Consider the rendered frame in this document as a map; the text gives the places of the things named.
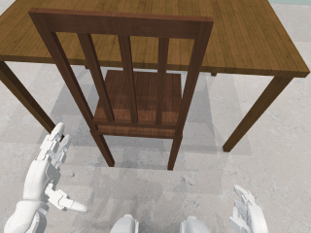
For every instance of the left robot thigh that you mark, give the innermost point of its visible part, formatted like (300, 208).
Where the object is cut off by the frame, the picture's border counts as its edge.
(126, 225)

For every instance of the robot thigh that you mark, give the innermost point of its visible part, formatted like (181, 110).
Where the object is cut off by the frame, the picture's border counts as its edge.
(126, 225)
(193, 226)

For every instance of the robot right hand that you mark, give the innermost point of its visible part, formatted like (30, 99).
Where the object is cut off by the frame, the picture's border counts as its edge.
(252, 218)

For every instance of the chair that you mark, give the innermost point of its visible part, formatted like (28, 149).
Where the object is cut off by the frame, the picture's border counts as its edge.
(131, 103)

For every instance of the right robot thigh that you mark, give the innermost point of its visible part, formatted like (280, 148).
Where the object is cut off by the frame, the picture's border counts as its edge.
(193, 226)

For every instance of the table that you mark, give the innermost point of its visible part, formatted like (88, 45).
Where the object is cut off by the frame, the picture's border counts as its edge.
(247, 38)

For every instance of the robot left hand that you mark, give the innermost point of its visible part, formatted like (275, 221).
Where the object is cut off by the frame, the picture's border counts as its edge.
(45, 167)

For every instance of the left robot forearm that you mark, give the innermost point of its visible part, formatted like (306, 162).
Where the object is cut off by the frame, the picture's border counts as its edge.
(29, 217)

